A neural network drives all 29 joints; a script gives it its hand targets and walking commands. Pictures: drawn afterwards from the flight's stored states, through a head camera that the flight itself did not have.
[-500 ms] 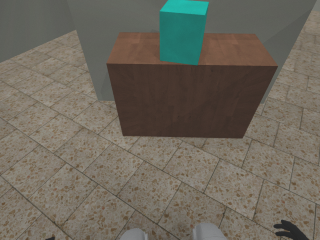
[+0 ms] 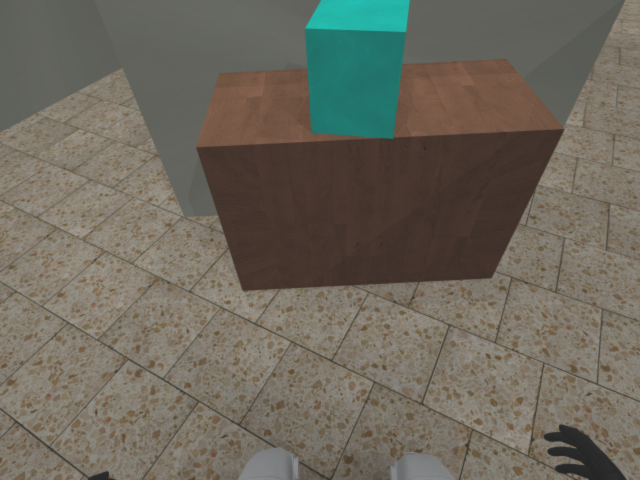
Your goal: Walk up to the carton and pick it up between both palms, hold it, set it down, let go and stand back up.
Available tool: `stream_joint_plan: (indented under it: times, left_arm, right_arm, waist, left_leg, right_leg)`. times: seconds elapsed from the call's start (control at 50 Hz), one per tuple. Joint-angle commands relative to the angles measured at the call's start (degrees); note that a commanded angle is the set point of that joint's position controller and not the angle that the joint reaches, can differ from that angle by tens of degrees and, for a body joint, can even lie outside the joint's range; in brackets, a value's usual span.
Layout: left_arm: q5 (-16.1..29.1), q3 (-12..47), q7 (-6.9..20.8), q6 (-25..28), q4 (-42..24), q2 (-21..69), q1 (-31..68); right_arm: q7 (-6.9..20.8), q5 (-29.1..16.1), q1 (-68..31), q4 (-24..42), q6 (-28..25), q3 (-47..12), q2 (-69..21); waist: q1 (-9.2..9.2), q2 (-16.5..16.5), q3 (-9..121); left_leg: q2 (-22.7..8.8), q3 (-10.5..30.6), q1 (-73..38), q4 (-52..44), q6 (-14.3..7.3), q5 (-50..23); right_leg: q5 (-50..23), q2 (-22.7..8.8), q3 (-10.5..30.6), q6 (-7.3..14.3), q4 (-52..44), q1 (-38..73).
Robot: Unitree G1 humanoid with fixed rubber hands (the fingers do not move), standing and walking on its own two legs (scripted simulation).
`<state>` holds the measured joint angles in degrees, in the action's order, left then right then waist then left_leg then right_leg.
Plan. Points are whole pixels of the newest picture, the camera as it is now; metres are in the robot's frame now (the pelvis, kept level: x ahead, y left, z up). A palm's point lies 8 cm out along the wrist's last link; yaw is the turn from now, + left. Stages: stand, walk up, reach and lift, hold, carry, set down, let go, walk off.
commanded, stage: walk up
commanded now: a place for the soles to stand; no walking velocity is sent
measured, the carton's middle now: (358, 69) +1.00 -0.08 +0.05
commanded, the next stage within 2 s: none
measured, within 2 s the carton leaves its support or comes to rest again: neither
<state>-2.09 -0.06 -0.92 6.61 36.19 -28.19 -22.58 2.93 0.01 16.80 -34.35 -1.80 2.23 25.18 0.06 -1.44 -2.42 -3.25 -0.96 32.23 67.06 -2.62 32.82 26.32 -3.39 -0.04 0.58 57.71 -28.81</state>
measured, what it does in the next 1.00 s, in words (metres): walks ahead: left foot, then right foot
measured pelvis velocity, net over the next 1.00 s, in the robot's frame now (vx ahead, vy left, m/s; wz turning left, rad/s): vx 0.20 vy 0.06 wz -0.06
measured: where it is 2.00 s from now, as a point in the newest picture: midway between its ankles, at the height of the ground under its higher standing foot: (311, 477)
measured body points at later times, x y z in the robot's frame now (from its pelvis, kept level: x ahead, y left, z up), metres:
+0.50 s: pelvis +0.10 +0.03 -0.01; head +0.11 +0.01 +0.44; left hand +0.22 +0.36 -0.06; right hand +0.21 -0.29 -0.09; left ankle +0.13 +0.16 -0.64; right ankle +0.17 -0.10 -0.67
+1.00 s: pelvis +0.20 +0.06 -0.01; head +0.21 +0.04 +0.43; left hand +0.33 +0.39 -0.07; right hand +0.28 -0.26 -0.11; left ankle +0.21 +0.19 -0.65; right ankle +0.28 -0.06 -0.67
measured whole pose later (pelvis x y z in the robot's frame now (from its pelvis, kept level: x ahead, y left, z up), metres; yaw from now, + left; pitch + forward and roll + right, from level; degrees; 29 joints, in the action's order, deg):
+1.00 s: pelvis +0.20 +0.06 -0.01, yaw -4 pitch -3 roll +1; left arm -1.2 -0.1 -1.5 5.9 37.0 -28.2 -18.9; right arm 0.7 0.0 20.2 -34.4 -2.2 2.3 26.1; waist 0.2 -1.6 -5.2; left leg -1.5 -2.8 29.4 69.5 -1.6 33.7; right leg 24.1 -3.2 -1.5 0.8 62.3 -35.3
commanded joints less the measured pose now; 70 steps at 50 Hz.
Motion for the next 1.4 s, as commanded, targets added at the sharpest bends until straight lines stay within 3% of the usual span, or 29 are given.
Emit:
stream_joint_plan:
  times: [0.0, 0.02, 0.04, 0.06, 0.1, 0.18, 0.3, 0.32, 0.34, 0.36, 0.38, 0.4, 0.46, 0.54, 0.6, 0.62, 0.64, 0.66, 0.84, 0.88, 0.9, 0.92, 0.94, 1.08, 1.12, 1.14, 1.24, 1.32, 1.38]
  left_arm:
    - [-0.08, -9.13, -1.03, -0.05, -1.53, -19.60, 10.35]
    - [-0.21, -7.69, -1.03, -0.68, -1.60, -13.59, 10.13]
    - [0.90, -4.92, -1.16, -0.79, -2.74, -4.93, 11.35]
    - [1.83, -5.80, -1.45, -0.70, -3.96, -10.31, 15.67]
    - [1.39, -6.36, -0.61, -0.39, -0.60, -13.71, 9.60]
    - [1.39, -6.37, -0.46, 0.41, 0.01, -12.60, 7.43]
    - [1.94, -6.66, -0.57, 1.75, 1.69, -11.13, -0.76]
    - [0.96, -7.92, -1.02, 2.03, 4.47, -12.88, -10.48]
    - [0.46, -10.47, -2.03, 2.57, 4.83, -18.35, -17.80]
    - [1.31, -10.71, -2.06, 1.97, 2.90, -21.92, -17.21]
    - [1.46, -10.58, -1.91, 1.56, 2.10, -22.99, -8.62]
    - [1.30, -9.81, -2.18, 1.12, 1.25, -21.70, -5.29]
    - [0.09, -9.46, -2.25, 0.25, 2.00, -20.44, 1.28]
    - [-0.34, -9.74, -1.78, 0.31, 0.92, -21.23, 3.81]
    - [-0.32, -8.25, -1.52, -0.92, 0.24, -15.26, 9.94]
    - [0.83, -5.11, -1.61, -1.05, -1.30, -6.67, 10.16]
    - [2.17, -5.39, -2.06, -1.09, -2.49, -10.04, 15.73]
    - [2.04, -5.91, -1.90, -1.07, -1.33, -12.99, 15.36]
    - [1.77, -5.94, -1.08, 0.55, 0.76, -10.08, 6.84]
    - [0.99, -6.80, -1.89, 1.30, 3.92, -11.02, -3.60]
    - [0.16, -8.73, -2.46, 1.43, 5.19, -15.29, -9.85]
    - [0.57, -9.89, -2.43, 0.69, 3.46, -21.26, -10.88]
    - [0.98, -9.77, -2.04, 0.19, 2.63, -21.96, -4.49]
    - [-0.02, -6.89, -1.42, -2.07, -0.17, -14.99, 11.58]
    - [1.69, -4.68, -1.32, -2.80, -1.57, -6.39, 12.34]
    - [1.60, -5.55, -1.48, -2.67, -0.85, -9.81, 14.34]
    - [1.79, -5.27, -0.97, -0.91, 2.43, -9.62, 6.97]
    - [1.77, -7.06, -1.25, -1.09, 1.87, -15.45, 3.06]
    - [1.68, -6.45, -1.30, -1.83, 0.82, -14.56, 10.72]
  right_arm:
    - [0.58, -0.21, 12.25, -4.21, -2.25, 8.38, 14.59]
    - [-0.22, 0.91, 21.20, -6.98, -3.02, 9.30, 15.96]
    - [-1.25, 1.74, 23.52, -5.89, -3.47, 9.81, 20.05]
    - [-1.45, 1.77, 17.61, -2.47, -3.54, 9.71, 23.14]
    - [-2.24, 2.15, 9.48, -1.41, -2.90, 9.13, 21.32]
    - [-2.69, 2.04, 10.16, -0.80, -3.36, 8.25, 18.71]
    - [-1.89, 1.72, 1.14, 3.17, -1.98, 7.54, 17.37]
    - [-1.72, 2.30, -0.65, 3.25, -1.57, 6.75, 15.51]
    - [-1.33, 1.21, -0.79, 4.56, -2.03, 4.99, 9.07]
    - [-1.48, 0.59, -2.12, 6.18, -1.84, 4.77, 9.58]
    - [-1.91, 0.87, -2.97, 4.70, -0.84, 5.67, 15.05]
    - [-1.58, 1.59, -3.27, 4.21, -0.72, 5.77, 16.36]
    - [-0.55, 1.23, 2.36, -0.36, -0.48, 7.13, 16.01]
    - [0.66, 0.75, 3.21, -1.52, -0.71, 7.80, 14.43]
    - [-0.14, 1.19, 19.75, -7.39, -2.47, 8.80, 15.61]
    - [-1.10, 2.31, 22.71, -7.19, -2.94, 9.66, 20.53]
    - [-1.50, 2.25, 18.13, -3.76, -3.01, 9.72, 22.69]
    - [-1.66, 2.16, 13.10, -2.35, -2.28, 9.60, 22.96]
    - [-3.51, 1.81, 6.04, 0.38, -2.68, 7.04, 17.89]
    - [-3.14, 1.23, 0.37, 1.26, -1.50, 5.76, 14.56]
    - [-3.02, 1.08, 0.62, 2.34, -1.89, 4.29, 9.59]
    - [-3.25, 0.12, -0.76, 4.62, -1.56, 3.74, 8.54]
    - [-4.04, 0.38, -1.15, 3.04, -0.60, 5.08, 14.86]
    - [-2.99, 0.26, 14.19, -5.57, -2.63, 6.34, 13.14]
    - [-3.75, 1.90, 10.67, -4.35, -3.06, 7.27, 19.39]
    - [-3.99, 2.14, 6.51, -2.64, -3.35, 7.31, 20.36]
    - [-4.73, 1.09, -0.17, -1.52, -3.15, 5.32, 17.05]
    - [-4.78, -0.43, -0.79, -0.68, -2.55, 4.20, 11.78]
    - [-4.60, 0.13, 3.43, -2.76, -2.91, 4.55, 13.15]
  waist:
    - [8.22, 5.98, -1.26]
    - [11.67, -7.09, 0.63]
    - [13.91, -25.90, -1.43]
    - [11.98, -14.62, -5.03]
    - [5.63, -5.82, -4.67]
    - [4.75, -6.18, -1.78]
    - [-1.41, -7.06, -1.32]
    - [-7.04, -1.95, 4.05]
    - [-11.26, 13.83, 8.06]
    - [-10.36, 18.26, 6.66]
    - [-7.04, 10.10, 3.38]
    - [-5.07, 5.92, -0.33]
    - [-1.23, 9.61, -3.09]
    - [0.62, 11.08, -3.20]
    - [9.40, -4.21, 1.84]
    - [12.55, -26.21, 0.90]
    - [13.17, -17.96, -3.52]
    - [9.58, -9.04, -6.68]
    - [1.67, -5.63, -0.96]
    - [-4.46, -1.15, 5.13]
    - [-8.29, 12.56, 6.13]
    - [-8.32, 20.83, 7.57]
    - [-6.59, 13.05, 4.86]
    - [5.17, 8.09, 1.81]
    - [5.78, -17.44, -2.32]
    - [5.24, -7.94, -3.65]
    - [-0.88, -1.75, 4.40]
    - [-2.98, 9.81, 8.81]
    - [0.86, 6.37, 6.07]
  left_leg:
    - [-0.15, 1.35, -14.61, -18.10, -0.47, -6.02]
    - [1.98, 4.14, -27.84, -27.60, 0.23, 0.57]
    - [-8.96, 28.85, -28.66, -43.13, -1.73, 18.93]
    - [-17.42, 51.53, -20.18, -58.92, -5.74, 32.68]
    - [-17.54, 46.23, -21.93, -53.20, -6.59, 19.82]
    - [-15.63, 31.37, -21.72, -40.56, -10.94, -11.92]
    - [-12.07, 13.64, -3.10, -29.80, -10.61, -16.18]
    - [-7.68, 7.93, 5.04, -15.31, -7.21, -25.14]
    - [-1.76, 0.96, 17.09, 5.80, -2.72, -30.53]
    - [4.87, 2.91, 26.64, 12.27, -0.35, -3.31]
    - [2.44, 7.67, 25.76, 15.52, 0.01, 0.12]
    - [-0.82, 5.99, 26.40, 15.76, 0.29, 0.15]
    - [-3.73, 3.33, 15.37, 6.47, 0.74, -0.18]
    - [-2.97, 0.72, 4.35, -3.76, 0.23, -2.60]
    - [2.61, 1.26, -22.25, -24.56, -0.11, 1.61]
    - [-6.60, 23.85, -27.38, -40.15, -3.40, 18.77]
    - [-14.21, 47.59, -21.53, -55.88, -5.50, 29.02]
    - [-15.36, 50.11, -18.36, -57.03, -5.96, 29.37]
    - [-14.45, 21.93, -10.36, -32.49, -13.38, -28.27]
    - [-7.00, 6.65, 1.85, -15.08, -6.68, -33.87]
    - [-4.30, 2.50, 14.43, 0.08, -2.80, -33.87]
    - [3.80, 0.59, 22.37, 9.39, 0.01, -2.04]
    - [3.08, 5.80, 21.44, 11.66, 0.10, 5.00]
    - [2.87, 0.27, -13.15, -20.17, -0.89, -4.14]
    - [-12.16, 35.64, -14.28, -44.46, -5.03, 12.62]
    - [-17.13, 45.46, -12.39, -46.78, -9.10, 3.29]
    - [-9.38, 20.35, -9.66, -25.10, -7.45, -37.04]
    - [1.40, 2.87, 3.45, -4.98, 1.52, -12.60]
    - [-1.31, 5.95, -2.92, -17.14, -0.33, -10.72]
  right_leg:
    - [24.42, -11.17, 18.84, 11.61, -22.45, -16.88]
    - [17.26, -4.25, 7.39, 7.76, -2.41, -26.62]
    - [9.94, 5.31, -3.76, 2.81, 22.64, -37.82]
    - [7.96, 4.48, 4.25, 2.16, 24.33, -38.82]
    - [-0.42, 0.45, 1.97, 1.51, 23.13, -33.24]
    - [3.36, -1.46, -1.10, 1.77, 14.26, -26.58]
    - [-4.73, 1.86, -6.51, 3.43, -11.42, 2.23]
    - [-3.17, 4.89, -5.46, 3.58, -14.69, 20.48]
    - [8.91, -2.61, 13.33, 6.18, -21.03, 32.54]
    - [16.22, -19.59, 48.18, 9.88, -39.40, 27.89]
    - [30.31, -21.99, 52.73, 14.61, -41.47, 22.65]
    - [30.63, -22.69, 48.66, 18.68, -40.71, 18.77]
    - [30.06, -16.40, 32.04, 15.06, -35.71, 4.76]
    - [31.25, -16.34, 26.76, 14.98, -33.21, -4.65]
    - [25.14, -6.90, 7.82, 8.23, -3.91, -21.18]
    - [12.11, 2.55, -4.83, 3.32, 20.58, -34.08]
    - [9.86, 4.26, 1.33, 1.80, 25.09, -38.08]
    - [6.17, 1.97, 2.39, 1.86, 25.07, -35.59]
    - [0.58, -0.60, -4.45, 2.67, 2.60, -11.05]
    - [-6.14, 4.04, -5.63, 3.60, -13.85, 13.90]
    - [-3.70, -2.89, 9.40, 6.19, -17.06, 25.02]
    - [2.32, -17.99, 40.20, 14.07, -32.14, 23.06]
    - [17.01, -21.42, 45.48, 17.07, -35.48, 18.25]
    - [15.96, -8.52, 14.42, 9.70, -16.78, -12.61]
    - [9.11, 2.21, -2.01, 1.48, 11.42, -26.12]
    - [9.63, 1.37, 1.13, 1.34, 10.31, -24.44]
    - [-11.05, -0.59, -1.79, 3.30, -3.48, -1.41]
    - [-14.46, -14.43, 22.57, 14.79, -16.87, 10.21]
    - [-5.78, -10.37, 16.72, 10.96, -13.14, 1.79]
